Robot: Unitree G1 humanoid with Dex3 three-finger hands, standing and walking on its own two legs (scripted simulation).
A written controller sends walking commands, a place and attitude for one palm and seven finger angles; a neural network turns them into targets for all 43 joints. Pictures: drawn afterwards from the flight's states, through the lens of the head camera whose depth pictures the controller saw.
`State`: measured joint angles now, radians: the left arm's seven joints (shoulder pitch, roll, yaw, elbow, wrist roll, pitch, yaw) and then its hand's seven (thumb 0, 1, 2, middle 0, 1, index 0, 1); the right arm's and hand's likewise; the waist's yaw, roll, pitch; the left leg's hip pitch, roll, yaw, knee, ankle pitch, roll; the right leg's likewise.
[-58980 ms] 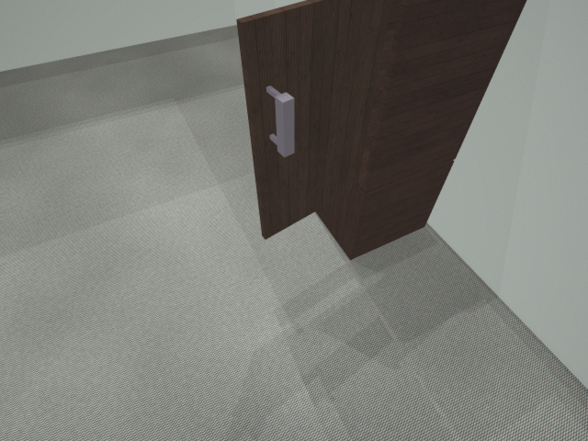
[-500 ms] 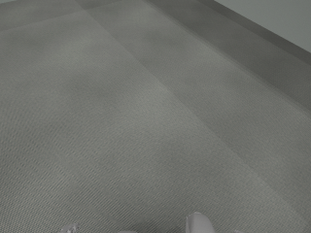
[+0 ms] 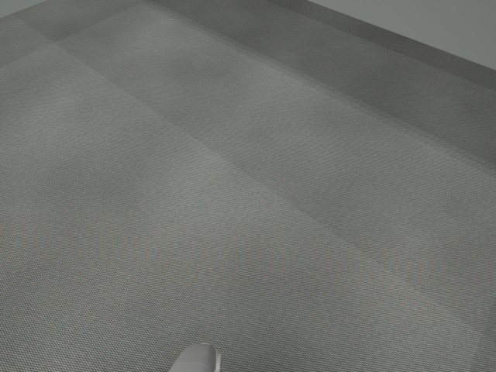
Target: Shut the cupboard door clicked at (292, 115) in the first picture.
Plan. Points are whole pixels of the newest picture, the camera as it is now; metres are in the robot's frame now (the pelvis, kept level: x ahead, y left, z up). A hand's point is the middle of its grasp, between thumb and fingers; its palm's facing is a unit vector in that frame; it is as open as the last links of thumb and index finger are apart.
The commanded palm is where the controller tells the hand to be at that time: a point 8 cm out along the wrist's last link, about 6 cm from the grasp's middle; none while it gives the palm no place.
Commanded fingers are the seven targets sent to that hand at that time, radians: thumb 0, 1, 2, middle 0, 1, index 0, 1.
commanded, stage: turn to face it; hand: left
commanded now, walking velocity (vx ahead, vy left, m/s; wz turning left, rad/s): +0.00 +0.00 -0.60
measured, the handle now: out of the picture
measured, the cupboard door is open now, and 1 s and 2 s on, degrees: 26 26 26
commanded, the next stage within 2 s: none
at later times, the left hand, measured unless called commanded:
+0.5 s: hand (131, 316) +0.22 +0.25 -0.16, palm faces -0.28 -0.93 -0.22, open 7.4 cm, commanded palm none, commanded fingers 0.00 0.90 0.90 -0.20 -0.30 -0.20 -0.30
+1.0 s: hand (173, 294) +0.27 +0.18 -0.19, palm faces -0.56 -0.81 -0.18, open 7.4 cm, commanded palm none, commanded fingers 0.00 0.90 0.90 -0.20 -0.30 -0.20 -0.30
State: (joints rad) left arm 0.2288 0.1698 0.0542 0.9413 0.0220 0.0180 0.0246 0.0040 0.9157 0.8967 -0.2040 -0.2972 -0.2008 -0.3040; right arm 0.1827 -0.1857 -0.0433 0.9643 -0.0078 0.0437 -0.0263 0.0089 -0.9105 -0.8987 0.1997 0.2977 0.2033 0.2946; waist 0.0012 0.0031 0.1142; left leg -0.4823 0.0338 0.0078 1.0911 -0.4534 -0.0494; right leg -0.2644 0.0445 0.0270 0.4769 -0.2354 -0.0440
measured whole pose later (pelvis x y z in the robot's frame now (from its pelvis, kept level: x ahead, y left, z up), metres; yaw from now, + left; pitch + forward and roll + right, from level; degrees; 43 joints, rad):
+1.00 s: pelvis +0.09 +0.07 -0.02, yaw -36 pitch +1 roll -1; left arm 0.19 0.24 0.06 0.89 0.02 0.07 -0.01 0.01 0.90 0.90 -0.20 -0.30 -0.20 -0.30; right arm 0.19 -0.22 -0.03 0.86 -0.01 0.02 -0.02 0.01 -0.91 -0.90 0.20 0.30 0.20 0.29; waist 0.00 -0.05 0.07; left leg -0.36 0.05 0.06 0.63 -0.29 -0.02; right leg -0.33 0.01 0.11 0.67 -0.39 0.04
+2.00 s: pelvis +0.13 +0.05 +0.00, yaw -71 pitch +1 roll -3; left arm 0.19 0.28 0.09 0.91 0.02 0.09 -0.03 0.01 0.91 0.90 -0.20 -0.30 -0.20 -0.30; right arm 0.19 -0.19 -0.01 0.85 -0.03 0.02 -0.03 0.01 -0.91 -0.90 0.20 0.30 0.21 0.30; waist 0.01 -0.04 0.08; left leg -0.26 0.10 0.13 0.53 -0.28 0.02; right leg -0.48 0.01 0.01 1.11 -0.48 0.05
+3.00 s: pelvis +0.13 +0.00 +0.00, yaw -100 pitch +1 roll -2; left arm 0.16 0.23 0.06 0.94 0.02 0.07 -0.02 0.01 0.91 0.90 -0.20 -0.30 -0.19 -0.30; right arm 0.28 -0.19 -0.02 0.95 -0.03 0.02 -0.02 0.01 -0.90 -0.90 0.20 0.30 0.21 0.30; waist -0.03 0.02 0.06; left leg -0.24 0.11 0.17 0.51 -0.28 0.01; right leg -0.31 -0.01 -0.03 0.74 -0.44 0.03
